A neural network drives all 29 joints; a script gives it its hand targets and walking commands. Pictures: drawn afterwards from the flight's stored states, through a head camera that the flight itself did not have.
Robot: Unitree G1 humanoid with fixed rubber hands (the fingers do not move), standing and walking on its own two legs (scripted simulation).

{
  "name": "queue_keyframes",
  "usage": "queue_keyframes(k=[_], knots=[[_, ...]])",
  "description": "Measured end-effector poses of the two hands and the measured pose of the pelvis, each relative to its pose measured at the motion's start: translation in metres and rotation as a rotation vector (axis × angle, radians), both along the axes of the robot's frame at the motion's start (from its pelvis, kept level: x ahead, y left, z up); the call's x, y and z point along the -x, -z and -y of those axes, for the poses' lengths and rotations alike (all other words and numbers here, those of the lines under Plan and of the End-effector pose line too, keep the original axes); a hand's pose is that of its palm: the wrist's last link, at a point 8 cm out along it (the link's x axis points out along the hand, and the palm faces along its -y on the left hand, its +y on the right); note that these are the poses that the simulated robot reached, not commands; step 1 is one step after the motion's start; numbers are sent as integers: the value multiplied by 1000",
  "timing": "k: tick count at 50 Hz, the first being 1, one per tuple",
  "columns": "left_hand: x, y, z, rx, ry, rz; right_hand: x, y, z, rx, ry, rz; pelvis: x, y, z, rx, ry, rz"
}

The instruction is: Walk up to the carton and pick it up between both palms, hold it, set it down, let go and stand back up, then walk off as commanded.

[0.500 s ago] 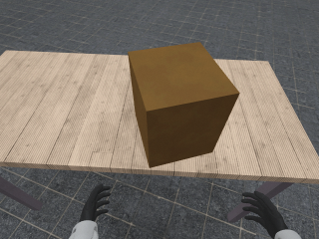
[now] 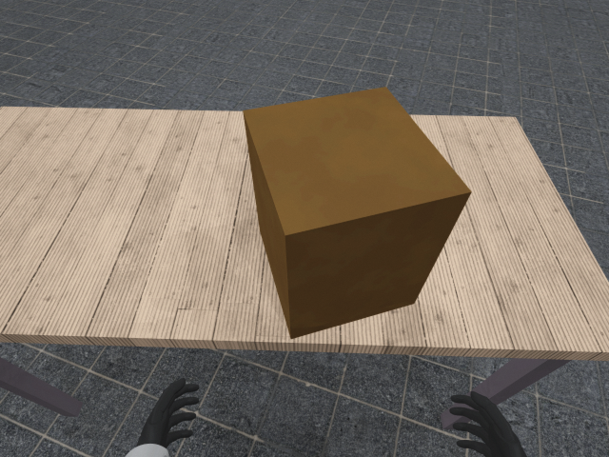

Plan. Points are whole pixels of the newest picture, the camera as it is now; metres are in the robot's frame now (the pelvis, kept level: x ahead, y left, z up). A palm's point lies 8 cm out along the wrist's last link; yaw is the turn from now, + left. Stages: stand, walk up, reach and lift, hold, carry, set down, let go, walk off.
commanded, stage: set down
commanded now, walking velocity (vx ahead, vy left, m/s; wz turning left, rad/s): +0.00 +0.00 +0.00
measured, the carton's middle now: (337, 216) +0.41 +0.00 +0.07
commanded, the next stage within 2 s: let go in 0.10 s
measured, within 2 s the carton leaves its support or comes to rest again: neither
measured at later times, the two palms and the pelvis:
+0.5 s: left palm (163, 441) +0.14 +0.21 -0.08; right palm out of the picture +0.14 -0.24 -0.09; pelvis -0.01 -0.01 +0.00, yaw +1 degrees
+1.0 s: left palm out of the picture +0.07 +0.28 -0.12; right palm out of the picture +0.07 -0.33 -0.10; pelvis +0.00 -0.02 -0.01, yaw +2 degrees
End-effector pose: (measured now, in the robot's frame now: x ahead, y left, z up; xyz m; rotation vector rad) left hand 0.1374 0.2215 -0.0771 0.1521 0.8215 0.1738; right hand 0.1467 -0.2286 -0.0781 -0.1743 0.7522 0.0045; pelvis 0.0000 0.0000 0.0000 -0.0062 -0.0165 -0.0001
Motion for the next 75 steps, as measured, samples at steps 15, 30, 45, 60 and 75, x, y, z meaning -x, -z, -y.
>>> queue_keyframes(k=[15,30,45,60,75], knots=[[0,14,2,21,32,-39,1,7,2,41,2,-8,2,1,10,-1,-13,26],[1,7,10,8,47,-32,13,11,9,37,17,-1,11,2,17,-10,-14,60],[58,39,-50,-106,-32,-220,66,21,94,253,134,-295,6,7,24,2,-39,22],[71,41,-58,-110,-34,-308,69,32,79,219,128,-349,8,3,19,7,-42,42],[93,40,-64,-118,-47,-358,82,38,73,207,120,-390,19,1,16,6,-46,45]])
